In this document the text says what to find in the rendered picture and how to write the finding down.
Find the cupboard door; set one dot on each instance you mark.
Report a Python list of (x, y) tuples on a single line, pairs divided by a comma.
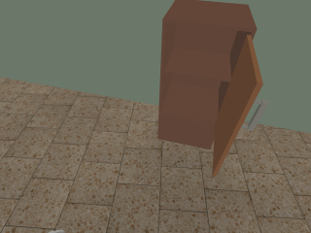
[(243, 89)]

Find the handle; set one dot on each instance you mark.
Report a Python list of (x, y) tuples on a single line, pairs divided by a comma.
[(263, 104)]

